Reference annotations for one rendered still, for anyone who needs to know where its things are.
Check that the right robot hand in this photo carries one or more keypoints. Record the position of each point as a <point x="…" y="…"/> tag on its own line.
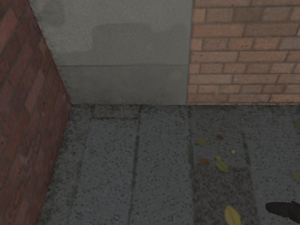
<point x="289" y="210"/>

